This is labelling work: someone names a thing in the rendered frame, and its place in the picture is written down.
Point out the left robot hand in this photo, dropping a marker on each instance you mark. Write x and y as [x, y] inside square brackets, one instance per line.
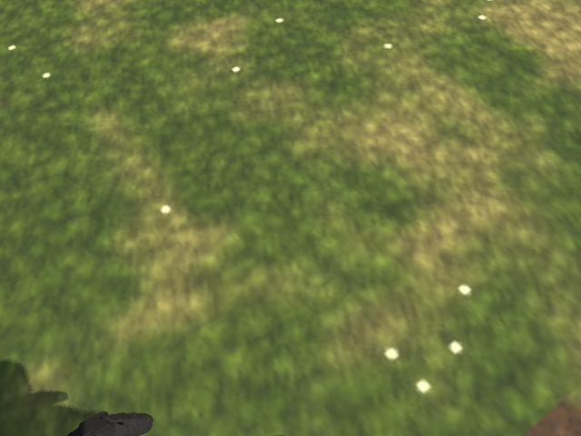
[120, 424]

